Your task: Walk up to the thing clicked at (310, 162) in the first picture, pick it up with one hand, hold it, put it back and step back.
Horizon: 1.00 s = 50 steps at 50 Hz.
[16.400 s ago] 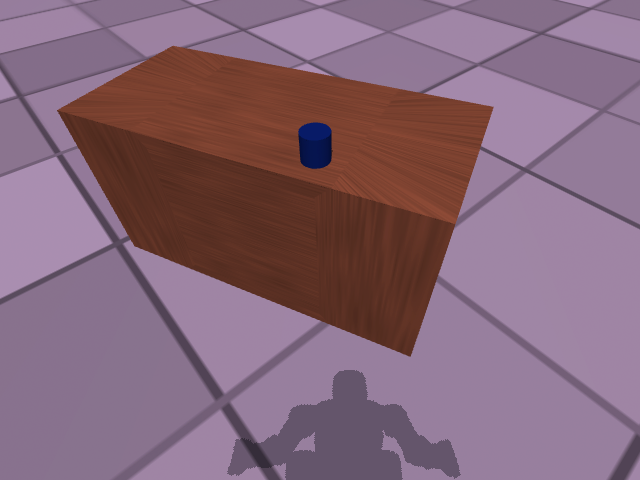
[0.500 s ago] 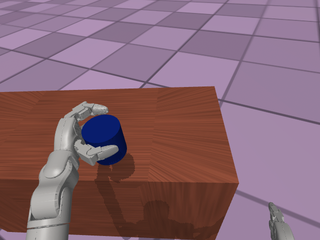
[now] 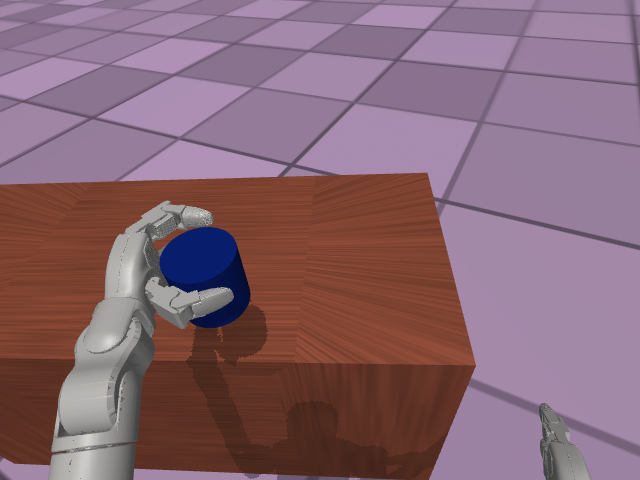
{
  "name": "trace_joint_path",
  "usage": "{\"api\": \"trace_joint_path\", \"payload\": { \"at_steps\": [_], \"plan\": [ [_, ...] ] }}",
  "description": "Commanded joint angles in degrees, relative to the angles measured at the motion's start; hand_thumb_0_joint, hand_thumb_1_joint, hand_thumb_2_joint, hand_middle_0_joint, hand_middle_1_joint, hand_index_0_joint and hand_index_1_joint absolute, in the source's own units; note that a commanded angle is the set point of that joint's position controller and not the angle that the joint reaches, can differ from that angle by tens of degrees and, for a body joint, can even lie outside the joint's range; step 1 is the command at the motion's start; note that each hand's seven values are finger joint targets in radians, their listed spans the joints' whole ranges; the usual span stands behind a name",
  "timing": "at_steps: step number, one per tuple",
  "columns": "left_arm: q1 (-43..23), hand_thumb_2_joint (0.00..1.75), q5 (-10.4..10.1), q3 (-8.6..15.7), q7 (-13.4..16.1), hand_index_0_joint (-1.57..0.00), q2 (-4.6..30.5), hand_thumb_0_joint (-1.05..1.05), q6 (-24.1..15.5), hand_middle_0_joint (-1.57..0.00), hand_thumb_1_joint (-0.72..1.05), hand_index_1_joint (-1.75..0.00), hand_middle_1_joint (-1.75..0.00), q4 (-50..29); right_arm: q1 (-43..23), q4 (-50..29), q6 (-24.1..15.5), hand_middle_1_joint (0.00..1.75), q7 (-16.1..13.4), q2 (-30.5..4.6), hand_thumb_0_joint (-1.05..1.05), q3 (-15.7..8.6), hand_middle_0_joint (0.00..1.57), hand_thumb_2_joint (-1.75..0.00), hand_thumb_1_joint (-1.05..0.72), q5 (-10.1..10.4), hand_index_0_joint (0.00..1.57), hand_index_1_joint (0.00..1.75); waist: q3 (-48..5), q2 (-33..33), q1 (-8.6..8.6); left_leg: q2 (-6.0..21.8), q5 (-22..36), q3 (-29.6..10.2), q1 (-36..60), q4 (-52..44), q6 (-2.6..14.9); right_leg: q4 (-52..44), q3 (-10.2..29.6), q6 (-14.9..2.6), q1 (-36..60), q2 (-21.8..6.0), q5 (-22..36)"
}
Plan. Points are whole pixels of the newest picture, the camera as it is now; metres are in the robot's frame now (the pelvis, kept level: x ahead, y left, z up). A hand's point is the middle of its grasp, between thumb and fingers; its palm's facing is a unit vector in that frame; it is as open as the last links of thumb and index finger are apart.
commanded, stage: hold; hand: left
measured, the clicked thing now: (208, 277) +0.32 +0.15 +0.15
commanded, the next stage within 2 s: crouch in 1.42 s
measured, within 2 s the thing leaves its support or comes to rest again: neither
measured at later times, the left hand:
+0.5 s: hand (189, 266) +0.31 +0.16 +0.17, palm faces +0.07 -1.00 -0.02, open 11.3 cm
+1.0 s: hand (191, 262) +0.32 +0.16 +0.17, palm faces +0.07 -1.00 -0.02, open 11.3 cm
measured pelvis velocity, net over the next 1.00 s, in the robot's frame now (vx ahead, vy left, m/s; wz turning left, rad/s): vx -0.01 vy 0.00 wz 0.00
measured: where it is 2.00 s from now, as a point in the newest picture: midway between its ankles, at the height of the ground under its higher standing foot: outside the picture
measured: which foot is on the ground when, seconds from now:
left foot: down 0.00-1.00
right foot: down 0.00-1.00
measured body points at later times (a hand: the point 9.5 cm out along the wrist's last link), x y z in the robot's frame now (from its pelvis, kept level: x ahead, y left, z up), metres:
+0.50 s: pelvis -0.01 +0.00 +0.00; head -0.03 -0.02 +0.45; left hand +0.30 +0.22 +0.18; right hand +0.16 -0.27 -0.08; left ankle -0.01 +0.12 -0.74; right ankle -0.03 -0.12 -0.74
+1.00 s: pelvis -0.01 +0.00 +0.00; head -0.03 -0.02 +0.45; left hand +0.31 +0.22 +0.18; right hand +0.16 -0.26 -0.08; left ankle -0.01 +0.12 -0.74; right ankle -0.03 -0.12 -0.74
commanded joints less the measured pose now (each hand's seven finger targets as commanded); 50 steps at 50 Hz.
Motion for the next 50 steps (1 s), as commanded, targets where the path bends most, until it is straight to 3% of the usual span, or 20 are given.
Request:
{"api": "trace_joint_path", "payload": {
  "at_steps": [1, 2, 8, 9, 12, 18, 20, 21, 23, 26, 30, 32, 35, 36, 37, 39, 41, 43, 44, 50],
  "plan": [
    [-21.87, 1.23, -1.03, 4.61, 0.05, -1.28, 8.99, 0.00, -5.00, -1.26, -0.02, -1.43, -1.42, -16.22, -5.63, -9.31, -2.90, 0.05, -0.38, -6.63, 0.00, -2.05, 0.05, -0.06, 0.51, 0.16, 0.05, 0.05, -11.20, -3.38, -0.05, -1.06, 18.80, -0.95, 6.91, -2.21, 1.15, -3.54, -0.99, -0.36, 0.41, 1.46, 19.31],
    [-20.82, 1.25, -1.07, 4.66, 0.10, -1.28, 8.86, 0.00, -4.77, -1.26, -0.02, -1.44, -1.44, -14.95, -6.41, -9.16, -2.92, 0.05, -0.44, -8.00, 0.00, -3.36, 0.05, -0.06, 0.52, 0.14, 0.05, 0.05, -10.68, -3.92, -0.39, -1.23, 18.61, -0.74, 7.00, -2.13, 1.27, -3.67, -0.83, -0.16, -0.12, 1.30, 19.63],
    [-22.51, 1.25, -0.73, 5.30, 0.74, -1.29, 9.45, 0.00, -4.92, -1.27, -0.03, -1.45, -1.44, -15.62, -6.81, -9.13, -3.09, 0.05, -0.16, -6.77, 0.00, -2.20, 0.05, -0.06, 0.52, 0.08, 0.05, 0.05, -10.89, -3.04, 0.23, -1.15, 17.68, -0.88, 6.81, -2.41, 1.17, -3.61, -0.90, -0.35, 0.24, 1.38, 18.49],
    [-22.97, 1.25, -0.73, 5.71, 0.62, -1.28, 10.12, 0.00, -5.00, -1.26, -0.02, -1.44, -1.43, -15.18, -5.53, -8.91, -2.88, 0.05, -0.29, -7.08, 0.00, -2.70, 0.05, -0.06, 0.51, 0.10, 0.05, 0.05, -10.99, -2.64, -0.42, -1.16, 16.92, -0.78, 6.88, -2.63, 1.16, -4.01, -0.84, -0.36, -0.12, 1.40, 17.80],
    [-23.06, 1.24, -0.94, 3.68, 0.21, -1.28, 8.17, 0.00, -4.81, -1.26, 0.00, -1.43, -1.43, -16.43, -6.83, -10.28, -3.28, 0.05, -0.07, -7.86, 0.00, -3.01, 0.05, -0.06, 0.52, 0.03, 0.05, 0.05, -11.49, -2.36, -0.57, -0.77, 17.19, -1.07, 7.19, -2.91, 0.86, -3.77, -1.12, -0.63, 0.22, 1.79, 17.46],
    [-23.43, 1.25, -1.09, 5.46, 0.34, -1.27, 9.73, 0.00, -5.01, -1.25, -0.02, -1.44, -1.43, -16.00, -7.02, -8.32, -3.24, 0.05, -0.13, -7.27, 0.00, -2.70, 0.05, -0.06, 0.52, 0.06, 0.05, 0.05, -9.91, -2.54, 0.15, -1.07, 13.58, -0.95, 5.92, -3.41, 1.08, -4.62, -0.98, -0.58, -0.28, 1.58, 14.24],
    [-22.99, 1.24, -0.95, 6.16, 0.30, -1.27, 10.74, 0.00, -5.16, -1.25, -0.02, -1.44, -1.43, -16.08, -6.66, -10.12, -3.34, 0.05, -0.35, -8.83, 0.00, -3.68, 0.05, -0.06, 0.51, -0.04, 0.05, 0.05, -12.65, -3.45, -0.54, -0.88, 16.73, -0.97, 7.33, -2.76, 1.18, -4.13, -0.98, -0.49, 0.68, 1.68, 17.22],
    [-21.88, 1.25, -0.74, 3.84, 0.08, -1.27, 8.59, 0.00, -4.77, -1.25, 0.00, -1.44, -1.43, -15.82, -6.35, -8.78, -3.25, 0.05, -0.12, -6.77, 0.00, -2.07, 0.05, -0.06, 0.52, 0.08, 0.05, 0.05, -10.50, -2.46, -0.19, -0.91, 16.39, -0.93, 6.70, -2.98, 1.06, -3.91, -1.04, -0.63, -0.28, 1.75, 16.87],
    [-20.79, 1.25, -1.15, 5.33, 0.25, -1.26, 9.35, 0.00, -4.76, -1.24, -0.02, -1.43, -1.43, -14.74, -6.05, -7.96, -3.06, 0.05, -0.34, -8.44, 0.00, -3.38, 0.05, -0.06, 0.51, -0.03, 0.05, 0.05, -10.39, -3.18, -0.24, -0.90, 16.07, -1.04, 6.25, -3.13, 1.04, -4.08, -1.02, -0.60, -0.28, 1.70, 16.65],
    [-22.31, 1.26, -0.85, 5.15, 0.14, -1.28, 9.79, 0.00, -5.11, -1.26, 0.00, -1.45, -1.44, -16.19, -7.82, -10.39, -3.36, 0.05, -0.20, -6.99, 0.00, -2.02, 0.05, -0.06, 0.52, 0.06, 0.05, 0.05, -11.16, -3.47, 0.17, -0.95, 15.72, -1.04, 6.51, -3.17, 1.14, -4.31, -0.97, -0.57, 0.46, 1.63, 16.13],
    [-21.46, 1.27, -1.02, 5.22, 0.10, -1.27, 9.42, 0.00, -5.16, -1.25, 0.00, -1.45, -1.44, -12.81, -7.88, -9.53, -3.54, 0.05, -0.37, -8.54, 0.00, -3.22, 0.05, -0.06, 0.51, 0.00, 0.05, 0.05, -9.83, -4.36, -0.65, -0.83, 15.35, -1.16, 6.24, -3.21, 1.07, -4.19, -1.00, -0.51, -0.39, 1.80, 15.86],
    [-23.08, 1.27, -0.91, 5.09, -0.01, -1.28, 9.84, 0.00, -5.66, -1.26, 0.01, -1.45, -1.44, -14.48, -7.20, -9.48, -3.41, 0.05, -0.26, -6.52, 0.00, -1.59, 0.05, -0.06, 0.51, 0.02, 0.05, 0.05, -11.02, -3.19, -0.57, -1.07, 15.83, -0.92, 6.92, -2.86, 1.27, -4.32, -0.86, -0.39, -0.33, 1.61, 16.58],
    [-22.78, 1.27, -1.25, 5.38, 0.07, -1.27, 9.86, 0.00, -5.67, -1.25, -0.01, -1.45, -1.44, -14.84, -6.01, -8.79, -3.50, 0.05, -0.55, -7.09, 0.00, -2.02, 0.05, -0.06, 0.51, 0.00, 0.05, 0.05, -11.89, -3.97, -1.01, -1.35, 17.77, -0.54, 7.54, -2.06, 1.61, -4.02, -0.43, 0.02, 0.30, 1.14, 19.48],
    [-22.79, 1.28, -1.00, 4.62, 0.24, -1.27, 9.66, 0.00, -5.81, -1.25, 0.01, -1.45, -1.44, -16.99, -7.42, -8.58, -3.52, 0.05, -0.59, -6.79, 0.00, -1.91, 0.05, -0.06, 0.52, 0.01, 0.05, 0.05, -12.37, -2.13, -0.11, -1.48, 18.20, -0.52, 7.51, -2.22, 1.44, -3.82, -0.55, -0.18, 0.15, 1.05, 19.71],
    [-23.93, 1.28, -0.97, 5.75, 0.54, -1.27, 10.65, 0.00, -5.79, -1.26, 0.01, -1.45, -1.44, -16.63, -6.92, -9.50, -3.65, 0.05, -0.85, -9.03, 0.00, -3.58, 0.05, -0.06, 0.52, -0.07, 0.05, 0.05, -12.25, -3.12, -1.17, -1.28, 17.44, -0.53, 7.81, -2.36, 1.41, -3.95, -0.46, -0.20, -0.17, 1.21, 18.99],
    [-23.35, 1.29, -0.83, 4.49, 0.78, -1.28, 9.02, 0.00, -5.66, -1.26, 0.01, -1.46, -1.46, -15.16, -7.19, -8.58, -3.69, 0.05, -0.40, -5.43, 0.00, -0.87, 0.05, -0.06, 0.52, -0.07, 0.05, 0.05, -11.36, -2.50, -0.13, -1.27, 17.19, -0.74, 6.89, -2.59, 1.24, -4.12, -0.82, -0.35, 0.73, 1.27, 18.27],
    [-24.59, 1.29, -0.70, 5.26, 1.06, -1.28, 10.00, 0.00, -5.49, -1.27, -0.02, -1.47, -1.46, -13.86, -7.76, -9.84, -3.76, 0.05, -0.75, -8.48, 0.00, -3.20, 0.05, -0.06, 0.51, -0.11, 0.05, 0.05, -11.42, -4.14, -0.94, -1.20, 16.61, -0.71, 7.17, -2.58, 1.40, -4.33, -0.73, -0.16, 0.37, 1.35, 17.94],
    [-24.49, 1.29, -0.55, 4.63, 0.98, -1.29, 9.49, 0.00, -5.29, -1.27, 0.01, -1.47, -1.46, -13.12, -7.34, -8.04, -3.46, 0.05, -0.50, -5.77, 0.00, -1.01, 0.05, -0.06, 0.52, 0.02, 0.05, 0.05, -8.36, -3.41, -0.49, -1.53, 13.74, -0.40, 5.77, -3.09, 1.54, -5.05, -0.64, -0.19, -1.41, 1.07, 15.33],
    [-23.95, 1.29, -0.76, 5.34, 0.78, -1.27, 9.70, 0.00, -5.26, -1.26, 0.00, -1.46, -1.45, -12.38, -6.19, -8.13, -3.48, 0.05, -0.64, -7.33, 0.00, -2.33, 0.05, -0.06, 0.52, -0.11, 0.05, 0.05, -9.41, -3.81, -0.80, -1.28, 13.82, -0.49, 6.39, -3.22, 1.45, -5.01, -0.64, -0.32, -1.07, 1.28, 15.20],
    [-21.97, 1.27, -0.91, 4.50, 0.02, -1.26, 8.65, 0.00, -5.22, -1.24, 0.00, -1.44, -1.43, -13.12, -6.39, -10.32, -3.41, 0.05, -0.03, -7.29, 0.00, -2.04, 0.05, -0.06, 0.52, 0.02, 0.05, 0.05, -11.44, -4.39, -0.11, -0.93, 17.19, -0.88, 6.81, -2.92, 1.20, -3.95, -1.13, -0.55, 0.61, 1.73, 17.77]
  ]
}}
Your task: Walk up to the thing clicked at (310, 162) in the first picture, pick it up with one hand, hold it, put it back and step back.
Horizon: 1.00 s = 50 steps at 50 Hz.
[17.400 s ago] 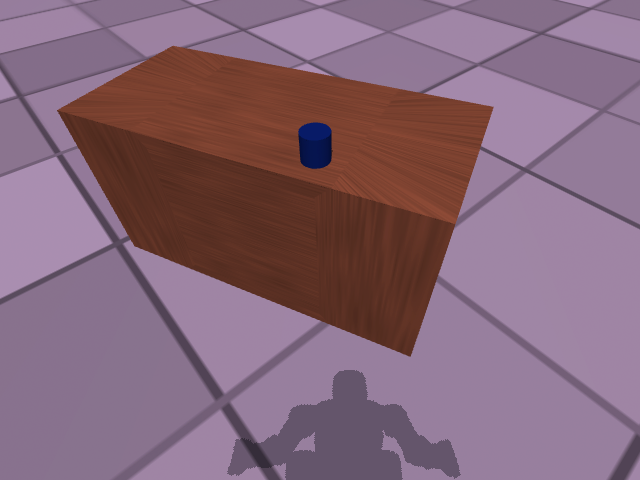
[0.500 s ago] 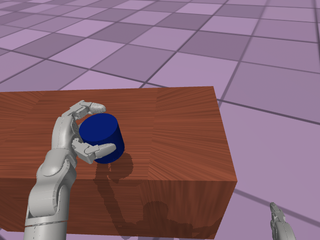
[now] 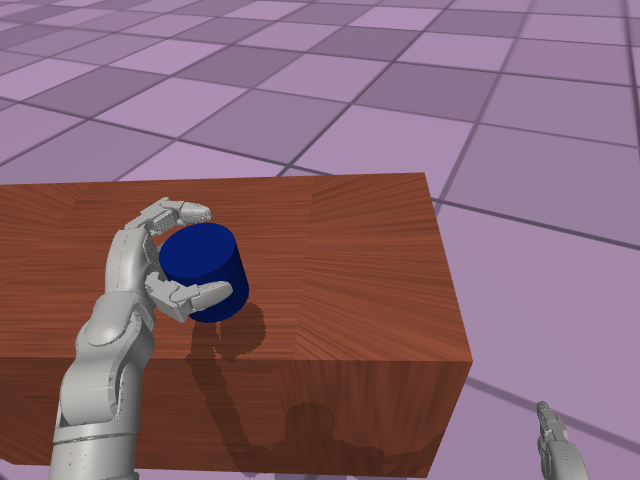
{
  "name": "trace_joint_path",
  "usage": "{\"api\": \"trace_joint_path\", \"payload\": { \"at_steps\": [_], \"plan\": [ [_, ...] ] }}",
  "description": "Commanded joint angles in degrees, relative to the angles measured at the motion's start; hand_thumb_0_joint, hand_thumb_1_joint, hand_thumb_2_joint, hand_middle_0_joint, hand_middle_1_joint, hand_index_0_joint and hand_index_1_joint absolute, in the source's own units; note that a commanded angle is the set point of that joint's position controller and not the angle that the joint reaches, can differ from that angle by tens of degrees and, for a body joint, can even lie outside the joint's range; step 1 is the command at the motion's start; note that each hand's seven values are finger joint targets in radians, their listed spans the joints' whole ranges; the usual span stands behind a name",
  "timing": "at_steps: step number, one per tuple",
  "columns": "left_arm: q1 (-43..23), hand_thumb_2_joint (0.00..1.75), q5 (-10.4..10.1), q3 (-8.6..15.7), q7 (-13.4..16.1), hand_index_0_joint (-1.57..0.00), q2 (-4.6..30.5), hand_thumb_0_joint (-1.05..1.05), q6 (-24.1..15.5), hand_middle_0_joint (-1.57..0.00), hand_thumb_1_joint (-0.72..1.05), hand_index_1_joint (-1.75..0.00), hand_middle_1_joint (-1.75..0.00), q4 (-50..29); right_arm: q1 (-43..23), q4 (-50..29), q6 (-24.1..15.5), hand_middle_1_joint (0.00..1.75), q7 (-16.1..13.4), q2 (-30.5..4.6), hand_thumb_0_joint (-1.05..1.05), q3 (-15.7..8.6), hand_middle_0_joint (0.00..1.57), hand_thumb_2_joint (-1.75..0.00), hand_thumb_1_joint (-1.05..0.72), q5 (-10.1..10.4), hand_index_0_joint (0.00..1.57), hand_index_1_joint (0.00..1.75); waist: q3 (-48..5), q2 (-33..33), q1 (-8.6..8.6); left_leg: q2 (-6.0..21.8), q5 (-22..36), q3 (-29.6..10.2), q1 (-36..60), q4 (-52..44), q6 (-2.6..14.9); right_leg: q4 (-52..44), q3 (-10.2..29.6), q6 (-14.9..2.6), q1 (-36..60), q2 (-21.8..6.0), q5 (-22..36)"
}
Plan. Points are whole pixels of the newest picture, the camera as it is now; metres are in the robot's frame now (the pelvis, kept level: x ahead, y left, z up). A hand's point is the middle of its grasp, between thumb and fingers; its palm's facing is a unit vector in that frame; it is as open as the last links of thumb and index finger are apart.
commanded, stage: hold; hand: left
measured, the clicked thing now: (207, 273) +0.32 +0.15 +0.15
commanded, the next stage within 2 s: crouch in 0.42 s
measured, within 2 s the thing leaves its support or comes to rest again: neither
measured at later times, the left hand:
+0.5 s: hand (191, 260) +0.32 +0.16 +0.17, palm faces +0.07 -1.00 -0.02, open 11.3 cm
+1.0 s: hand (213, 266) +0.37 +0.17 +0.11, palm faces +0.09 -1.00 +0.01, open 11.3 cm
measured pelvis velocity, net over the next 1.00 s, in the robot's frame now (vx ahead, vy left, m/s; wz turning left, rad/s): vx -0.01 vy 0.00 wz -0.01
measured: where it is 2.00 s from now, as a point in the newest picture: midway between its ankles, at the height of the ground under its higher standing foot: outside the picture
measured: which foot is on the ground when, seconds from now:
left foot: down 0.00-1.00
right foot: down 0.00-1.00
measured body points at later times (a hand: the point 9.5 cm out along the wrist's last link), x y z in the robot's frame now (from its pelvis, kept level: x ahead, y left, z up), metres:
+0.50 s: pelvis +0.00 +0.00 +0.00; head -0.02 -0.02 +0.45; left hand +0.31 +0.22 +0.18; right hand +0.17 -0.26 -0.08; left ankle -0.01 +0.12 -0.74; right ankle -0.02 -0.13 -0.74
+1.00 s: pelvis -0.01 +0.00 +0.00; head +0.01 -0.01 +0.45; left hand +0.36 +0.22 +0.11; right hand +0.15 -0.27 -0.09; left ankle -0.01 +0.12 -0.74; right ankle -0.02 -0.13 -0.74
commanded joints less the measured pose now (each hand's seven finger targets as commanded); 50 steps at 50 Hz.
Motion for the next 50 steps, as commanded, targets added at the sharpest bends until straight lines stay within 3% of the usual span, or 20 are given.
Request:
{"api": "trace_joint_path", "payload": {
  "at_steps": [1, 4, 5, 7, 8, 10, 12, 16, 18, 19, 26, 27, 31, 34, 39, 40, 46, 47, 49, 50],
  "plan": [
    [-20.08, 1.26, -0.84, 3.90, -0.15, -1.26, 8.60, 0.00, -5.14, -1.24, -0.01, -1.44, -1.43, -15.67, -6.73, -9.36, -2.79, 0.05, 0.01, -6.54, 0.00, -2.01, 0.05, -0.06, 0.52, 0.18, 0.05, 0.05, -10.82, -2.77, 0.61, -1.06, 16.64, -0.92, 6.25, -2.23, 0.98, -3.28, -1.24, -0.68, 0.05, 1.60, 17.04],
    [-20.92, 1.26, -0.46, 4.97, 0.33, -1.26, 9.76, 0.00, -5.63, -1.25, -0.01, -1.43, -1.42, -17.97, -6.92, -10.89, -2.72, 0.05, -0.18, -7.75, 0.00, -3.14, 0.05, -0.06, 0.52, 0.05, 0.05, 0.05, -13.29, -1.82, 0.47, -0.91, 18.14, -0.89, 7.18, -2.10, 0.80, -2.77, -0.98, -0.80, 0.94, 1.60, 18.38],
    [-22.31, 1.25, -0.53, 4.02, 0.32, -1.26, 8.97, 0.00, -5.85, -1.25, 0.01, -1.43, -1.42, -20.03, -6.23, -10.44, -2.50, 0.05, -0.13, -6.01, 0.00, -1.68, 0.05, -0.06, 0.52, 0.02, 0.05, 0.05, -12.65, -0.65, 0.28, -0.89, 17.35, -0.89, 7.16, -2.19, 0.72, -3.08, -1.08, -0.82, 0.51, 1.66, 17.49],
    [-20.45, 1.26, -0.64, 5.05, 0.87, -1.26, 9.37, 0.00, -5.58, -1.24, 0.01, -1.44, -1.43, -19.14, -7.06, -10.39, -2.86, 0.05, -0.63, -8.35, 0.00, -3.56, 0.05, -0.06, 0.52, -0.08, 0.05, 0.05, -10.95, -2.29, -0.09, -0.75, 15.13, -1.09, 6.60, -2.73, 0.74, -3.44, -1.16, -0.79, -0.18, 1.88, 15.40],
    [-21.41, 1.26, -0.68, 5.11, 0.85, -1.25, 9.76, 0.00, -5.95, -1.23, 0.00, -1.43, -1.42, -20.80, -6.40, -9.35, -2.89, 0.05, -0.53, -6.45, 0.00, -2.18, 0.05, -0.06, 0.52, -0.11, 0.05, 0.05, -12.12, -1.26, 0.32, -0.82, 15.60, -0.99, 7.02, -2.43, 0.76, -3.56, -1.04, -0.79, 0.58, 1.70, 15.85],
    [-21.98, 1.27, -0.66, 5.16, 1.05, -1.26, 9.62, 0.00, -5.91, -1.24, 0.00, -1.45, -1.44, -19.39, -7.55, -9.80, -3.24, 0.05, -0.93, -7.57, 0.00, -2.97, 0.05, -0.06, 0.51, -0.36, 0.05, 0.05, -12.32, -2.73, -0.26, -0.71, 16.15, -1.11, 7.19, -2.33, 0.89, -3.39, -1.01, -0.62, 0.87, 1.77, 16.67],
    [-22.51, 1.28, -0.68, 4.00, 0.83, -1.27, 8.64, 0.00, -5.61, -1.25, 0.00, -1.46, -1.44, -17.44, -7.76, -9.73, -3.19, 0.05, -0.96, -6.03, 0.00, -1.42, 0.05, -0.07, 0.51, -0.21, 0.05, 0.05, -11.01, -3.26, -0.69, -0.99, 15.55, -0.82, 6.77, -2.29, 1.15, -3.73, -0.77, -0.40, 0.10, 1.52, 16.76],
    [-21.77, 1.27, -0.58, 3.72, 0.33, -1.27, 8.99, 0.00, -4.73, -1.25, 0.02, -1.44, -1.44, -15.64, -6.64, -8.26, -2.87, 0.05, -0.89, -7.29, 0.00, -2.54, 0.05, -0.06, 0.52, -0.08, 0.05, 0.05, -10.38, -2.39, -0.14, -0.98, 14.11, -0.94, 6.56, -3.09, 0.95, -3.98, -1.18, -0.78, -0.34, 1.65, 14.91],
    [-21.06, 1.27, -0.96, 5.06, 0.11, -1.27, 9.74, 0.00, -4.51, -1.25, 0.02, -1.44, -1.44, -14.89, -6.12, -9.37, -2.79, 0.05, -0.73, -7.96, 0.00, -2.90, 0.05, -0.06, 0.52, -0.04, 0.05, 0.05, -11.53, -4.25, -0.24, -1.16, 15.05, -0.81, 6.85, -2.72, 1.26, -4.10, -1.18, -0.49, 0.37, 1.47, 16.09],
    [-20.78, 1.26, -1.00, 3.53, -0.10, -1.27, 8.06, 0.00, -4.12, -1.25, -0.01, -1.44, -1.43, -13.86, -6.50, -9.86, -2.99, 0.05, -0.56, -7.65, 0.00, -2.84, 0.05, -0.06, 0.52, 0.08, 0.05, 0.05, -10.03, -5.41, -0.68, -1.11, 14.73, -0.77, 6.69, -2.65, 1.36, -4.20, -1.22, -0.35, -0.35, 1.55, 15.93],
    [-21.86, 1.30, -1.09, 4.82, 0.49, -1.26, 8.84, 0.00, -4.18, -1.25, 0.00, -1.46, -1.45, -16.77, -5.77, -10.56, -3.06, 0.05, -0.41, -7.73, 0.00, -2.71, 0.05, -0.07, 0.52, 0.03, 0.05, 0.05, -12.34, -4.25, -0.43, -0.95, 16.12, -0.99, 7.65, -2.34, 1.19, -3.57, -1.19, -0.46, 0.44, 1.62, 16.89],
    [-22.59, 1.22, -0.73, 4.43, 0.78, -1.27, 9.33, 0.00, -4.47, -1.25, 0.03, -1.40, -1.39, -18.47, -6.72, -8.96, -2.96, 0.05, -0.26, -6.80, 0.00, -2.25, 0.05, -0.05, 0.56, 0.13, 0.05, 0.05, -11.15, -1.60, 0.39, -1.15, 15.94, -0.83, 6.86, -2.52, 0.94, -3.44, -1.11, -0.73, -0.19, 1.53, 16.54],
    [-22.59, 1.26, -0.47, 3.72, 1.09, -1.33, 7.70, 0.00, -5.18, -1.31, 0.09, -1.44, -1.44, -14.62, -7.84, -7.16, -3.15, 0.05, 0.08, -5.15, 0.00, -0.89, 0.05, -0.05, 0.56, -0.14, 0.05, 0.05, -9.78, -2.29, 0.37, -0.69, 14.78, -1.29, 5.40, -2.74, 0.67, -3.32, -1.20, -0.87, -0.49, 1.87, 14.99],
    [-22.54, 1.28, -0.19, 3.71, 0.95, -1.33, 7.88, 0.00, -5.99, -1.31, 0.11, -1.45, -1.45, -10.28, -7.37, -5.99, -3.16, 0.05, -0.10, -6.52, 0.00, -1.75, 0.05, -0.05, 0.57, -0.29, 0.05, 0.05, -9.32, -3.52, -0.89, -0.78, 12.92, -1.09, 5.24, -2.76, 1.03, -3.74, -0.92, -0.71, -1.50, 1.81, 14.07],
    [-25.95, 1.27, 0.14, 3.49, 0.41, -1.31, 7.65, 0.00, -9.90, -1.30, 0.14, -1.43, -1.43, -2.19, -9.25, -4.15, -3.60, 0.05, -0.19, -6.60, 0.00, -1.31, 0.05, -0.04, 0.57, -0.28, 0.05, 0.05, -9.77, -5.40, -1.39, -1.10, 12.66, -0.94, 4.31, -2.01, 1.43, -3.42, -0.26, -0.43, -3.03, 1.29, 14.76],
    [-28.95, 1.26, 0.41, 4.54, 0.48, -1.32, 9.77, 0.00, -11.28, -1.30, 0.12, -1.43, -1.43, -1.69, -7.88, -3.67, -3.61, 0.05, -0.44, -8.42, 0.00, -2.83, 0.05, -0.05, 0.57, -0.43, 0.05, 0.05, -10.99, -5.10, -2.43, -0.96, 12.09, -0.96, 5.11, -1.86, 1.41, -3.09, 0.00, -0.43, -3.88, 1.39, 14.35],
    [-35.18, 1.23, 0.65, 4.12, 0.30, -1.30, 10.28, 0.00, -19.83, -1.28, 0.15, -1.40, -1.40, 7.02, -8.21, -6.02, -3.46, 0.05, -0.69, -6.44, 0.00, -1.13, 0.05, -0.04, 0.57, -0.30, 0.05, 0.05, -16.49, -3.53, -2.68, -1.09, 16.07, -0.72, 5.35, 0.63, 1.35, -0.65, 0.43, -0.34, -3.78, 1.05, 18.73],
    [-36.33, 1.23, 0.54, 5.36, 0.34, -1.30, 11.99, 0.00, -21.38, -1.28, 0.14, -1.40, -1.40, 7.91, -7.55, -7.47, -3.32, 0.05, -1.02, -9.28, 0.00, -3.29, 0.05, -0.05, 0.56, -0.54, 0.05, 0.05, -18.40, -4.30, -3.15, -0.85, 17.19, -0.74, 5.88, 1.15, 1.35, -0.33, 0.48, -0.25, -3.22, 1.19, 19.77],
    [-38.10, 1.23, 1.14, 4.24, 0.34, -1.31, 12.16, 0.00, -23.95, -1.28, 0.11, -1.40, -1.40, 10.75, -7.27, -7.59, -2.93, 0.05, -0.61, -6.92, 0.00, -1.12, 0.05, -0.05, 0.56, -0.43, 0.05, 0.05, -17.86, -1.53, -2.68, -0.57, 17.74, -0.88, 5.13, 1.49, 0.94, 0.52, 0.29, -0.67, -4.23, 1.31, 19.61],
    [-37.64, 1.23, 1.23, 4.25, 0.45, -1.31, 11.94, 0.00, -24.84, -1.29, 0.08, -1.41, -1.41, 13.51, -7.77, -8.12, -2.61, 0.05, -0.73, -8.37, 0.00, -2.46, 0.05, -0.05, 0.56, -0.42, 0.05, 0.05, -18.64, -1.52, -3.02, -0.32, 18.66, -1.06, 5.77, 1.79, 0.82, 0.95, 0.26, -0.80, -5.22, 1.38, 19.96]
  ]
}}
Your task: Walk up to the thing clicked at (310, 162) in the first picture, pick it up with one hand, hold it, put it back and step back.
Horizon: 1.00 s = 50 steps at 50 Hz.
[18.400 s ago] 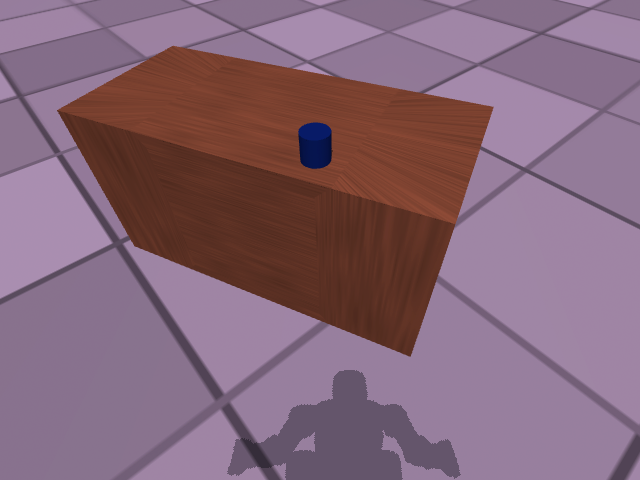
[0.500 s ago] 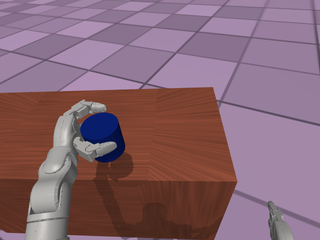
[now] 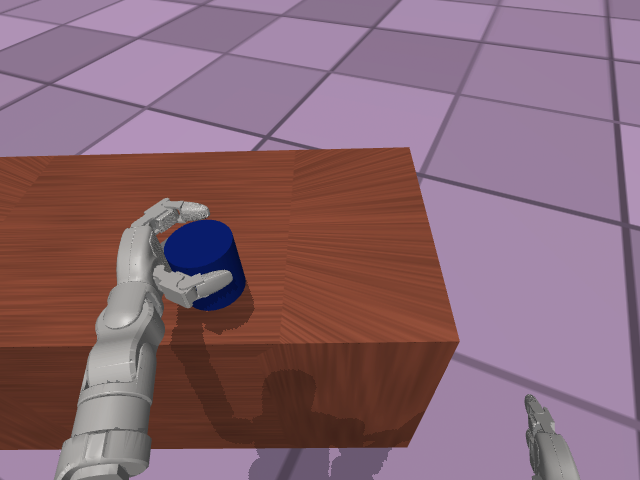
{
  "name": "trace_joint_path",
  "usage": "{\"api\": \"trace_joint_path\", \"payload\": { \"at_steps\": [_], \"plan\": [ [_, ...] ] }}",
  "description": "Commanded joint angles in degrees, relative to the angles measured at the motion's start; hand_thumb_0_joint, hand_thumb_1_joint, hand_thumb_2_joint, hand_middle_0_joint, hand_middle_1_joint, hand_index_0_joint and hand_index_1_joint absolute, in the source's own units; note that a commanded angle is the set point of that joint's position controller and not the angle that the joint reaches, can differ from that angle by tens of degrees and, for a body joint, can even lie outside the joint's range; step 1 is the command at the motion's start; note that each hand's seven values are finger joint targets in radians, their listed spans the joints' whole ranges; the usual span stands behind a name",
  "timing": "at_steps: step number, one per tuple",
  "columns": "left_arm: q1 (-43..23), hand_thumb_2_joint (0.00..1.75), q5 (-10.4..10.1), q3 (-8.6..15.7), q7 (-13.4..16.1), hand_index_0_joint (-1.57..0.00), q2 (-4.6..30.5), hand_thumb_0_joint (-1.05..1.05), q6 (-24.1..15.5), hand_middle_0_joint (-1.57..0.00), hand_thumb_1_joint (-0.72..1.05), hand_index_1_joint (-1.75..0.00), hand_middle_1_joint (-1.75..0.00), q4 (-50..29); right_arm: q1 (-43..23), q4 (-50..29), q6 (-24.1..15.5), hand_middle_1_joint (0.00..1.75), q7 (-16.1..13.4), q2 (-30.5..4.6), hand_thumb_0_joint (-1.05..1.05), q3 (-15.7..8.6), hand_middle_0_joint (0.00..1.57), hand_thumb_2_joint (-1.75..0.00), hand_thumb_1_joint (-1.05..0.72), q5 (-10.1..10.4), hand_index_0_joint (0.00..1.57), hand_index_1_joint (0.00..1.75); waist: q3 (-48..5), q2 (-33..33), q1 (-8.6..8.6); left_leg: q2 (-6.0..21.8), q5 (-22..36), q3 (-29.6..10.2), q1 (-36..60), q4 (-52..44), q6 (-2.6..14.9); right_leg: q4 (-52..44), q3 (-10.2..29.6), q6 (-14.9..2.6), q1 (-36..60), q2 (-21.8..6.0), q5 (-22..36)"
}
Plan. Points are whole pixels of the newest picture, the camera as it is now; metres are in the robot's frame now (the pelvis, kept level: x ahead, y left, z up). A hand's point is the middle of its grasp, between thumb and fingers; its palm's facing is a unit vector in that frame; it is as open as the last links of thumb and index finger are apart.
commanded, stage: crouch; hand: left
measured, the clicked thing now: (207, 265) +0.37 +0.16 +0.09
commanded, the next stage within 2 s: lower in 0.64 s
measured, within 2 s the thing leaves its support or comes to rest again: rests again in 1.54 s
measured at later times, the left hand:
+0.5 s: hand (208, 250) +0.43 +0.17 +0.06, palm faces +0.09 -1.00 +0.00, open 11.3 cm
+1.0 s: hand (217, 262) +0.45 +0.17 +0.01, palm faces +0.09 -1.00 +0.01, open 11.3 cm
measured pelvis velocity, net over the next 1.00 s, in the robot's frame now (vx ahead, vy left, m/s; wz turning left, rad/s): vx -0.01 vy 0.01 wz -0.03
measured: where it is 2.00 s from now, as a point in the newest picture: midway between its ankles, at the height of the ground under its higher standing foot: outside the picture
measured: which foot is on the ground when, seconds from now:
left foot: down 0.00-1.00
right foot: down 0.00-1.00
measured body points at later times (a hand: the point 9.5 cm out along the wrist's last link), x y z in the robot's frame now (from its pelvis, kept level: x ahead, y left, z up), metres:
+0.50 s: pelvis -0.01 +0.00 -0.02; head +0.05 +0.01 +0.43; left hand +0.42 +0.22 +0.06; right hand +0.14 -0.27 -0.09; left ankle +0.00 +0.12 -0.73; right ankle -0.01 -0.13 -0.73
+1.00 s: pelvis -0.01 +0.01 -0.04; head +0.07 +0.02 +0.40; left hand +0.43 +0.23 +0.01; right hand +0.13 -0.26 -0.10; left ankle +0.00 +0.12 -0.73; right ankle -0.01 -0.13 -0.73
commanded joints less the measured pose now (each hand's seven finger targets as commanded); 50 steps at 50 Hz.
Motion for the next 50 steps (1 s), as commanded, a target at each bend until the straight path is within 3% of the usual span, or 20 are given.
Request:
{"api": "trace_joint_path", "payload": {
  "at_steps": [1, 8, 13, 14, 16, 18, 20, 21, 23, 26, 28, 30, 32, 34, 35, 38, 39, 42, 48, 50],
  "plan": [
    [-28.14, 1.24, -0.64, 3.52, -0.15, -1.31, 10.88, 0.00, -11.15, -1.29, 0.09, -1.41, -1.41, -8.24, -5.59, -11.45, -1.96, 0.05, -0.64, -7.89, 0.00, -2.76, 0.05, -0.05, 0.56, 0.17, 0.05, 0.05, -19.03, -0.45, -1.00, -0.38, 18.99, -1.63, 10.11, -0.49, 0.81, -1.62, -0.46, -0.78, 0.35, 1.37, 20.12],
    [-30.74, 1.25, -0.37, 5.20, -0.52, -1.32, 14.23, 0.00, -16.81, -1.31, 0.03, -1.43, -1.42, 3.76, -3.27, -10.81, 0.24, 0.05, 0.01, -7.60, 0.00, -2.63, 0.05, -0.05, 0.54, -0.18, 0.05, 0.05, -17.69, 0.23, -0.79, 0.18, 15.72, -1.56, 4.17, 1.33, 0.60, 0.40, -0.31, -1.25, -2.45, 1.72, 16.76],
    [-38.03, 1.25, -0.72, 5.34, -0.98, -1.33, 16.49, 0.00, -20.87, -1.32, -0.01, -1.44, -1.43, 2.65, -4.52, -15.01, 1.06, 0.05, -0.10, -9.01, 0.00, -3.64, 0.05, -0.05, 0.53, -0.14, 0.05, 0.05, -23.95, 1.01, -1.87, -0.06, 15.42, -1.11, 3.90, 4.06, 1.13, 2.32, 0.46, -0.85, -3.32, 1.46, 17.69],
    [-36.44, 1.23, -0.60, 4.03, -1.10, -1.33, 14.06, 0.00, -21.08, -1.31, -0.04, -1.43, -1.43, 6.46, -3.48, -13.80, 1.24, 0.05, 0.11, -7.54, 0.00, -2.23, 0.05, -0.06, 0.53, -0.28, 0.05, 0.05, -22.86, 0.85, -2.01, 0.22, 15.72, -1.28, 3.80, 4.67, 1.05, 3.00, 0.17, -1.00, -5.17, 1.67, 17.28],
    [-38.97, 1.23, -0.66, 5.02, -1.07, -1.33, 15.83, 0.00, -22.47, -1.32, -0.03, -1.43, -1.42, 6.05, -4.63, -17.02, 1.38, 0.05, -0.01, -9.90, 0.00, -4.06, 0.05, -0.06, 0.52, -0.40, 0.05, 0.05, -25.18, 0.35, -2.99, 0.33, 15.66, -1.44, 3.74, 5.92, 1.15, 3.82, 0.35, -0.85, -6.39, 1.76, 17.15],
    [-38.93, 1.24, -0.25, 4.26, -0.99, -1.32, 15.23, 0.00, -23.22, -1.31, -0.03, -1.43, -1.42, 7.72, -1.80, -15.45, 2.02, 0.05, 0.28, -7.33, 0.00, -1.99, 0.05, -0.06, 0.52, -0.43, 0.05, 0.05, -25.30, 0.66, -2.94, 0.27, 15.33, -1.31, 2.19, 6.92, 1.30, 4.66, 0.40, -0.85, -7.06, 1.63, 17.17],
    [-38.56, 1.23, -0.12, 5.48, -0.77, -1.31, 16.77, 0.00, -23.94, -1.30, -0.02, -1.42, -1.41, 10.52, -2.86, -17.40, 2.20, 0.05, 0.45, -7.85, 0.00, -2.45, 0.05, -0.06, 0.52, -0.46, 0.05, 0.05, -24.80, 0.22, -2.53, 0.27, 14.94, -1.56, 0.19, 7.69, 1.19, 5.50, 0.36, -0.97, -7.85, 1.77, 16.39],
    [-40.70, 1.24, -0.15, 5.31, -0.87, -1.32, 16.93, 0.00, -24.46, -1.31, -0.03, -1.43, -1.41, 8.94, -2.36, -19.37, 2.27, 0.05, 0.35, -9.68, 0.00, -3.90, 0.05, -0.06, 0.52, -0.56, 0.05, 0.05, -28.14, 0.28, -3.75, 0.35, 15.46, -1.44, 1.81, 8.34, 1.30, 5.72, 0.57, -0.84, -7.75, 1.74, 17.31],
    [-39.16, 1.24, 0.23, 4.62, -0.96, -1.32, 15.83, 0.00, -24.59, -1.31, 0.00, -1.43, -1.42, 12.90, 0.63, -17.42, 3.04, 0.05, 0.60, -7.10, 0.00, -1.94, 0.05, -0.06, 0.52, -0.49, 0.05, 0.05, -24.71, 0.16, -3.50, 0.12, 14.88, -1.23, -1.20, 8.89, 1.45, 6.48, 0.64, -0.83, -8.90, 1.68, 17.26],
    [-39.37, 1.25, 0.39, 5.38, -0.82, -1.33, 16.68, 0.00, -25.27, -1.32, -0.01, -1.44, -1.43, 15.09, 0.50, -20.05, 3.09, 0.05, 0.70, -9.38, 0.00, -3.88, 0.05, -0.06, 0.51, -0.74, 0.05, 0.05, -25.57, 0.64, -4.06, 0.61, 14.65, -1.94, -0.61, 9.62, 1.10, 7.34, 0.19, -1.17, -11.44, 2.14, 15.24],
    [-42.67, 1.25, 0.25, 4.80, -0.96, -1.31, 16.47, 0.00, -26.42, -1.31, 0.00, -1.43, -1.41, 11.45, 0.73, -22.27, 3.18, 0.05, 1.17, -7.11, 0.00, -1.53, 0.05, -0.06, 0.52, -0.80, 0.05, 0.05, -27.73, 2.69, -3.71, 0.62, 15.13, -1.86, -0.10, 10.37, 0.94, 7.99, 0.30, -1.32, -11.72, 2.13, 15.16],
    [-42.49, 1.25, 0.54, 5.81, -0.92, -1.31, 18.23, 0.00, -26.73, -1.30, 0.02, -1.42, -1.41, 12.55, 2.29, -22.80, 3.52, 0.05, 1.13, -9.00, 0.00, -3.17, 0.05, -0.06, 0.52, -1.02, 0.05, 0.05, -30.26, 2.50, -4.02, 0.73, 17.69, -1.94, 0.18, 11.44, 0.94, 8.87, 0.34, -1.34, -10.99, 2.12, 17.30],
    [-42.39, 1.24, 0.73, 5.47, -1.18, -1.31, 17.40, 0.00, -26.81, -1.30, -0.01, -1.42, -1.41, 15.67, 1.74, -22.29, 3.92, 0.05, 1.46, -7.83, 0.00, -2.52, 0.05, -0.06, 0.51, -1.09, 0.05, 0.05, -27.62, 3.41, -4.14, 0.76, 18.91, -2.09, -1.70, 12.38, 0.80, 9.64, 0.27, -1.36, -13.11, 2.21, 17.73],
    [-45.27, 1.24, 0.84, 5.54, -1.14, -1.29, 17.90, 0.00, -27.56, -1.29, -0.03, -1.41, -1.39, 11.41, 1.80, -24.50, 4.08, 0.05, 1.62, -7.94, 0.00, -2.31, 0.05, -0.06, 0.51, -1.22, 0.05, 0.05, -31.58, 4.21, -3.76, 0.97, 19.56, -2.31, 0.00, 12.61, 0.61, 10.30, 0.22, -1.54, -12.61, 2.30, 17.91],
    [-42.44, 1.23, 0.97, 5.05, -1.30, -1.30, 16.41, 0.00, -27.16, -1.30, -0.01, -1.41, -1.39, 17.98, 3.33, -23.11, 4.40, 0.05, 1.70, -7.32, 0.00, -2.24, 0.05, -0.06, 0.51, -1.32, 0.05, 0.05, -28.11, 3.48, -5.04, 0.99, 19.26, -2.29, -1.95, 13.31, 0.73, 10.44, 0.15, -1.45, -14.32, 2.31, 17.49],
    [-46.86, 1.22, 1.37, 5.60, -1.12, -1.30, 18.26, 0.00, -28.18, -1.29, -0.04, -1.42, -1.40, 12.99, 2.55, -27.13, 4.47, 0.05, 1.96, -7.63, 0.00, -2.17, 0.05, -0.06, 0.50, -1.43, 0.05, 0.05, -31.87, 4.14, -4.41, 0.73, 17.65, -1.97, -2.29, 13.73, 0.89, 10.86, 0.51, -1.44, -12.54, 2.15, 17.77],
    [-43.05, 1.24, 1.29, 5.49, -1.25, -1.32, 16.16, 0.00, -27.65, -1.32, 0.02, -1.43, -1.41, 20.00, 3.04, -26.15, 4.66, 0.05, 2.14, -6.15, 0.00, -1.01, 0.05, -0.07, 0.50, -1.46, 0.05, 0.05, -27.03, 1.96, -4.68, 0.73, 15.56, -2.15, -5.57, 13.57, 1.00, 11.07, 0.22, -1.45, -13.84, 2.27, 15.75],
    [-40.50, 1.23, 1.50, 6.40, -1.33, -1.33, 16.31, 0.00, -28.39, -1.33, -0.01, -1.44, -1.42, 23.69, 5.41, -26.25, 4.96, 0.05, 2.23, -8.29, 0.00, -3.09, 0.05, -0.07, 0.50, -1.62, 0.05, 0.05, -24.85, -0.26, -5.74, 0.70, 10.64, -2.03, -9.11, 14.26, 1.47, 11.47, 0.39, -1.32, -16.63, 2.41, 12.67],
    [-46.14, 1.22, 2.39, 6.96, -0.90, -1.31, 18.62, 0.00, -31.72, -1.30, 0.01, -1.42, -1.40, 19.24, 4.68, -29.55, 5.13, 0.05, 3.13, -6.80, 0.00, -1.57, 0.05, -0.06, 0.50, -2.24, 0.05, 0.05, -29.46, 4.27, -4.78, 0.71, 9.78, -2.59, -9.03, 16.45, 0.90, 14.26, 0.21, -1.82, -19.63, 2.60, 10.16],
    [-47.32, 1.22, 2.07, 7.69, -0.73, -1.30, 19.62, 0.00, -32.75, -1.30, 0.00, -1.42, -1.40, 16.84, 4.45, -32.13, 4.87, 0.05, 2.94, -8.80, 0.00, -3.31, 0.05, -0.06, 0.49, -2.33, 0.05, 0.05, -32.71, 4.27, -5.44, 1.01, 10.38, -3.05, -8.54, 17.23, 0.72, 15.44, 0.16, -1.94, -19.40, 2.69, 10.49]
  ]
}}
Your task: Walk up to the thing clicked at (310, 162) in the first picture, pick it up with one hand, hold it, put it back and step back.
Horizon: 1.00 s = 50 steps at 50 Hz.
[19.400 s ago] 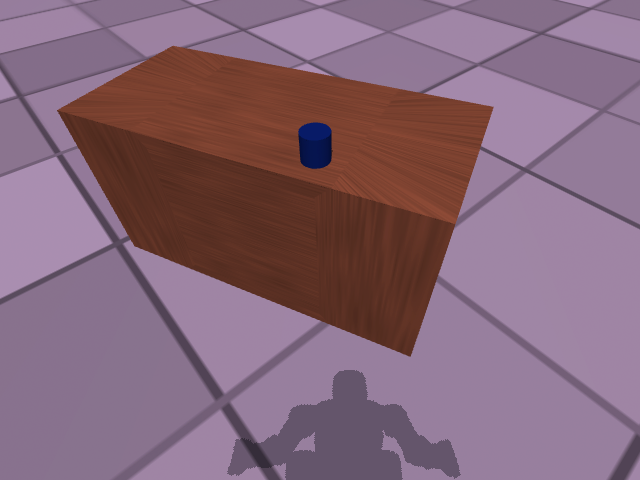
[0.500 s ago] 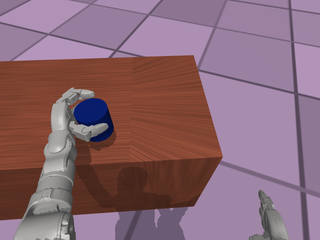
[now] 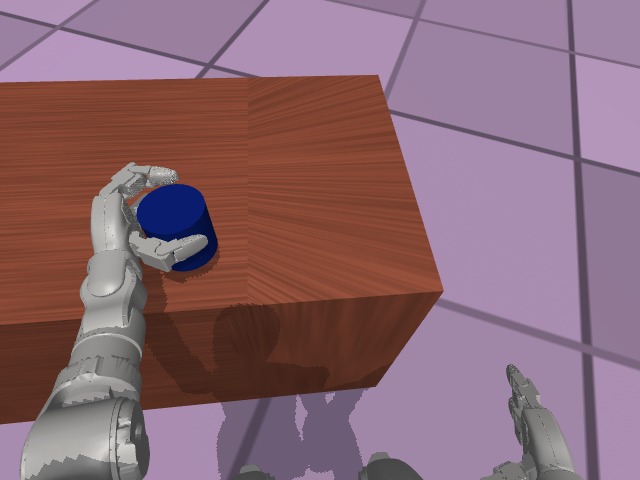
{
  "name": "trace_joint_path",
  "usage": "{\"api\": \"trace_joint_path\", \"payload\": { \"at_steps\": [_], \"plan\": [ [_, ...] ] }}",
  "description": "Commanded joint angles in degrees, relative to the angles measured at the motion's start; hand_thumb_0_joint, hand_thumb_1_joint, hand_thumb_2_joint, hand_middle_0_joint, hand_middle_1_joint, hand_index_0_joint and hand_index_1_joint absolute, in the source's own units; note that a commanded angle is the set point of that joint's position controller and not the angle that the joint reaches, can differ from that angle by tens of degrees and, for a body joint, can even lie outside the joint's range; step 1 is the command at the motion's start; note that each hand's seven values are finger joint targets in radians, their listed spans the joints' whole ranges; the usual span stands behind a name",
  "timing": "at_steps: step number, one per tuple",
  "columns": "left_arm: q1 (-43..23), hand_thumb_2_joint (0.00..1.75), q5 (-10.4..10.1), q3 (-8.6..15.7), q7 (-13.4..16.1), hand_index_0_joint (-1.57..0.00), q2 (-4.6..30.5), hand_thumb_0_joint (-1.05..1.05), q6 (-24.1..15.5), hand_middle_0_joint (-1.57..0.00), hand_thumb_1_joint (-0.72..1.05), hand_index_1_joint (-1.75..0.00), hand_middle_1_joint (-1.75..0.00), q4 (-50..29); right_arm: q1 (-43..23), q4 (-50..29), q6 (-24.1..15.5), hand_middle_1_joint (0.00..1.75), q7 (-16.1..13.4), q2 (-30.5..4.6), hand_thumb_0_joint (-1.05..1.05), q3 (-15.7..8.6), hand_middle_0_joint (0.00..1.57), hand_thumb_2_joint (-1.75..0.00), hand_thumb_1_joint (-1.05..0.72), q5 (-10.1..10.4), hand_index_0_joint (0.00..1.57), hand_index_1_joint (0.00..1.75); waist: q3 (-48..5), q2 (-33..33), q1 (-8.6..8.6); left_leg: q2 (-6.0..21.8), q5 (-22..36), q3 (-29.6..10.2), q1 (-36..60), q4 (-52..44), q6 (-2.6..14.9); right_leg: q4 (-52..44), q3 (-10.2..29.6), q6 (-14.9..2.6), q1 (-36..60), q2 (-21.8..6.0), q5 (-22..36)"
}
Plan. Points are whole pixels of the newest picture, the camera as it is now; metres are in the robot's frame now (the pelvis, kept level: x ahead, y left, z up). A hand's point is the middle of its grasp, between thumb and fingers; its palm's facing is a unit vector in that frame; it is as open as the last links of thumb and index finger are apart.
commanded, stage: lower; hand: left
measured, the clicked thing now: (180, 228) +0.45 +0.17 +0.03
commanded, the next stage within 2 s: loosen in 0.80 s
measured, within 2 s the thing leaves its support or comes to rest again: rests again in 0.54 s
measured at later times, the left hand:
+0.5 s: hand (176, 233) +0.46 +0.18 +0.00, palm faces +0.13 -0.99 -0.01, open 11.3 cm
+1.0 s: hand (177, 238) +0.46 +0.18 -0.01, palm faces +0.14 -0.99 +0.00, open 11.2 cm
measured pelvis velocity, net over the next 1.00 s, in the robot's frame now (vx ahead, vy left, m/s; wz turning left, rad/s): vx -0.01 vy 0.00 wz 0.01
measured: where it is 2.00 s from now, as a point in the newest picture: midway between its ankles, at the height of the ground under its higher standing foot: outside the picture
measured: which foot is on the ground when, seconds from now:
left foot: down 0.00-1.00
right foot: down 0.00-1.00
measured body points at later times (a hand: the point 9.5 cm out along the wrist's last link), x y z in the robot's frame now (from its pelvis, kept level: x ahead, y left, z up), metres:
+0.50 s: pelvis +0.00 +0.00 -0.02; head +0.12 +0.02 +0.41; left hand +0.45 +0.23 +0.00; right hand +0.16 -0.26 -0.06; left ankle +0.01 +0.11 -0.69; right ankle +0.01 -0.14 -0.69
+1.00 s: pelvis -0.01 +0.00 -0.04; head +0.11 +0.03 +0.39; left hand +0.45 +0.23 -0.01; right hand +0.15 -0.26 -0.06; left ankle +0.01 +0.11 -0.69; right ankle +0.01 -0.14 -0.69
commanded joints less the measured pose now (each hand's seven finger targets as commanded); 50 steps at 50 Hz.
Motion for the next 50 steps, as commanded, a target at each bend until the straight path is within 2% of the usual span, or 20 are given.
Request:
{"api": "trace_joint_path", "payload": {
  "at_steps": [1, 3, 5, 7, 10, 11, 14, 19, 20, 22, 24, 26, 30, 36, 37, 42, 45, 46, 49, 50],
  "plan": [
    [-28.41, 1.22, -0.85, 2.31, 0.31, -1.29, 12.62, 0.00, -7.23, -1.29, -0.02, -1.41, -1.39, -17.53, -0.57, -13.14, -2.63, 0.05, -0.41, -9.00, 0.00, -4.28, 0.05, -0.07, 0.49, -0.31, 0.05, 0.05, -30.63, 5.23, -1.16, -0.54, 21.59, -3.53, 19.71, -3.16, -0.05, -2.58, -0.90, -2.21, 6.34, 1.58, 18.29],
    [-31.05, 1.22, -0.61, 3.11, 0.65, -1.29, 14.70, 0.00, -8.02, -1.29, -0.02, -1.41, -1.39, -20.76, -0.72, -15.35, -2.29, 0.05, -0.44, -9.92, 0.00, -5.09, 0.05, -0.07, 0.49, -0.28, 0.05, 0.05, -33.06, 6.89, -0.47, -0.70, 23.34, -3.58, 20.24, -2.36, -0.20, -1.88, -0.76, -2.22, 7.00, 1.55, 19.38],
    [-27.44, 1.22, -0.26, 2.69, 0.27, -1.28, 12.82, 0.00, -8.12, -1.28, -0.01, -1.41, -1.39, -15.09, 1.13, -13.79, -1.69, 0.05, -0.14, -8.22, 0.00, -3.82, 0.05, -0.07, 0.49, -0.40, 0.05, 0.05, -28.42, 5.47, -1.06, -0.60, 23.14, -3.69, 16.88, -1.69, -0.20, -1.30, -0.87, -2.24, 4.80, 1.63, 19.18],
    [-27.44, 1.23, -0.19, 2.71, 0.15, -1.29, 13.31, 0.00, -8.67, -1.29, -0.02, -1.41, -1.39, -15.40, 2.59, -14.07, -1.36, 0.05, -0.19, -10.13, 0.00, -5.58, 0.05, -0.07, 0.49, -0.61, 0.05, 0.05, -30.19, 6.75, -1.94, -0.39, 23.95, -4.01, 18.52, -0.93, -0.34, -0.50, -0.91, -2.37, 3.16, 1.69, 18.64],
    [-26.79, 1.25, 0.05, 2.69, -0.05, -1.30, 12.56, 0.00, -9.13, -1.30, 0.01, -1.42, -1.40, -14.50, 2.29, -16.77, -1.17, 0.05, 0.58, -8.02, 0.00, -3.32, 0.05, -0.07, 0.49, -0.76, 0.05, 0.05, -28.89, 7.51, -1.16, -0.57, 23.57, -4.06, 16.75, -0.50, -0.65, 0.17, -1.23, -2.50, 2.73, 1.79, 17.90],
    [-26.47, 1.26, -0.01, 3.28, -0.03, -1.31, 13.05, 0.00, -9.39, -1.31, 0.00, -1.44, -1.42, -13.65, 4.25, -15.31, -0.61, 0.05, 0.51, -9.10, 0.00, -4.73, 0.05, -0.07, 0.49, -0.90, 0.05, 0.05, -28.88, 8.14, -1.89, -0.72, 23.11, -3.77, 16.02, 0.30, -0.42, 0.32, -0.93, -2.39, 2.09, 1.63, 18.22],
    [-25.95, 1.26, 0.24, 2.65, 0.04, -1.31, 11.81, 0.00, -9.75, -1.31, 0.00, -1.44, -1.42, -12.88, 3.29, -18.67, -0.41, 0.05, 0.83, -8.55, 0.00, -4.21, 0.05, -0.07, 0.50, -0.96, 0.05, 0.05, -29.13, 6.07, -2.53, -0.93, 21.35, -3.50, 14.14, 1.24, 0.14, 0.91, -0.60, -2.07, 2.71, 1.64, 18.77],
    [-26.33, 1.27, 0.60, 3.48, -0.01, -1.33, 13.38, 0.00, -10.83, -1.33, 0.00, -1.46, -1.44, -14.02, 4.84, -20.03, 0.57, 0.05, 1.09, -9.07, 0.00, -4.35, 0.05, -0.07, 0.49, -1.10, 0.05, 0.05, -31.45, 7.13, -2.24, -0.84, 23.16, -3.92, 13.92, 2.73, 0.05, 2.40, -0.63, -2.12, 1.57, 1.71, 19.37],
    [-25.18, 1.26, 0.69, 3.71, -0.03, -1.31, 13.35, 0.00, -10.82, -1.31, -0.01, -1.44, -1.42, -12.01, 4.79, -19.77, 0.59, 0.05, 1.05, -9.07, 0.00, -4.49, 0.05, -0.07, 0.49, -1.07, 0.05, 0.05, -28.81, 6.31, -2.38, -1.01, 21.31, -3.84, 11.64, 2.62, 0.02, 2.72, -0.69, -2.19, 1.09, 1.71, 18.39],
    [-25.17, 1.27, 0.47, 4.43, 0.22, -1.32, 13.93, 0.00, -11.23, -1.31, -0.01, -1.45, -1.43, -12.92, 4.49, -21.62, 0.67, 0.05, 1.03, -10.05, 0.00, -5.38, 0.05, -0.07, 0.49, -1.11, 0.05, 0.05, -31.82, 6.84, -2.72, -0.92, 23.23, -4.01, 12.78, 3.54, 0.02, 3.61, -0.61, -2.17, 1.65, 1.68, 19.96],
    [-25.62, 1.27, 0.52, 3.69, 0.19, -1.32, 13.22, 0.00, -11.60, -1.32, -0.01, -1.44, -1.42, -13.57, 4.25, -24.35, 0.94, 0.05, 1.22, -9.02, 0.00, -3.78, 0.05, -0.07, 0.49, -0.98, 0.05, 0.05, -31.46, 5.93, -2.47, -1.24, 21.82, -3.62, 11.64, 3.88, 0.29, 3.43, -0.32, -1.92, 2.05, 1.68, 19.61],
    [-25.61, 1.26, 0.66, 5.02, 0.65, -1.31, 15.15, 0.00, -11.87, -1.31, -0.03, -1.44, -1.42, -13.64, 5.99, -22.75, 1.27, 0.05, 0.95, -10.13, 0.00, -5.41, 0.05, -0.07, 0.49, -0.98, 0.05, 0.05, -31.23, 6.01, -2.64, -1.45, 21.79, -3.35, 10.64, 4.47, 0.42, 3.84, 0.02, -1.75, 2.25, 1.60, 20.88],
    [-25.55, 1.28, 1.15, 3.93, 0.37, -1.31, 13.74, 0.00, -12.29, -1.32, -0.01, -1.45, -1.43, -13.64, 6.18, -24.99, 1.60, 0.05, 1.25, -9.60, 0.00, -4.50, 0.05, -0.07, 0.49, -1.21, 0.05, 0.05, -33.24, 7.64, -3.01, -1.08, 25.31, -3.94, 12.32, 5.87, 0.14, 5.17, -0.25, -1.86, 0.43, 1.62, 21.72],
    [-24.34, 1.27, 1.56, 4.24, 0.69, -1.31, 13.19, 0.00, -12.75, -1.31, -0.02, -1.45, -1.43, -11.39, 6.95, -25.03, 2.18, 0.05, 1.67, -9.43, 0.00, -4.71, 0.05, -0.07, 0.50, -1.44, 0.05, 0.05, -30.01, 7.92, -2.98, -0.96, 21.06, -4.44, 10.26, 5.17, -0.40, 5.94, -0.99, -2.46, -2.65, 1.98, 16.23],
    [-24.51, 1.28, 1.70, 4.10, 0.80, -1.32, 12.65, 0.00, -12.87, -1.32, -0.01, -1.45, -1.43, -10.11, 7.55, -24.72, 2.33, 0.05, 1.64, -9.93, 0.00, -5.22, 0.05, -0.07, 0.50, -1.58, 0.05, 0.05, -29.43, 8.26, -3.95, -0.94, 21.23, -4.36, 9.53, 5.65, -0.39, 6.13, -0.98, -2.44, -3.44, 1.96, 16.66],
    [-22.89, 1.29, 2.76, 4.78, 0.62, -1.33, 14.20, 0.00, -12.50, -1.33, -0.02, -1.47, -1.44, -6.86, 7.51, -24.88, 2.81, 0.05, 1.68, -10.32, 0.00, -5.04, 0.05, -0.06, 0.50, -1.64, 0.05, 0.05, -28.58, 6.44, -4.16, -1.11, 20.43, -4.23, 6.14, 6.88, 0.11, 6.96, -0.54, -2.21, -3.51, 1.92, 17.79],
    [-22.95, 1.28, 3.01, 4.26, 0.67, -1.34, 12.68, 0.00, -12.49, -1.34, -0.04, -1.46, -1.44, -4.11, 6.88, -25.77, 2.95, 0.05, 1.94, -9.56, 0.00, -4.27, 0.05, -0.06, 0.50, -1.76, 0.05, 0.05, -26.05, 5.48, -4.39, -1.44, 15.14, -3.97, 3.61, 6.62, 0.27, 6.69, -0.46, -2.18, -4.82, 1.95, 13.78],
    [-22.74, 1.22, 3.22, 4.93, 0.82, -1.41, 13.39, 0.00, -12.51, -1.40, -0.04, -1.45, -1.44, -3.40, 7.20, -25.28, 3.07, 0.05, 1.91, -10.07, 0.00, -4.81, 0.05, -0.06, 0.51, -1.77, 0.05, 0.05, -25.84, 4.94, -4.75, -1.36, 14.17, -4.10, 2.68, 6.76, 0.32, 6.86, -0.50, -2.21, -5.55, 1.99, 13.10],
    [-24.26, 0.98, 2.64, 5.10, 0.51, -1.25, 14.34, 0.00, -12.47, -1.22, -0.20, -1.21, -1.21, -5.74, 7.74, -28.31, 3.07, 0.05, 1.81, -11.13, 0.00, -5.60, 0.05, -0.05, 0.50, -1.55, 0.05, 0.05, -30.37, 5.75, -4.88, -1.66, 14.03, -3.77, 4.72, 6.96, 0.47, 6.69, -0.08, -2.01, -3.31, 1.96, 13.77],
    [-24.65, 0.90, 2.52, 5.00, 0.27, -1.21, 14.32, 0.00, -12.33, -1.18, -0.22, -1.13, -1.15, -4.61, 8.42, -27.58, 3.16, 0.05, 1.66, -11.03, 0.00, -5.49, 0.05, -0.05, 0.50, -1.50, 0.05, 0.05, -28.27, 5.28, -5.29, -1.74, 13.25, -3.58, 3.35, 7.15, 0.55, 6.52, 0.16, -1.83, -3.86, 1.91, 13.62]
  ]
}}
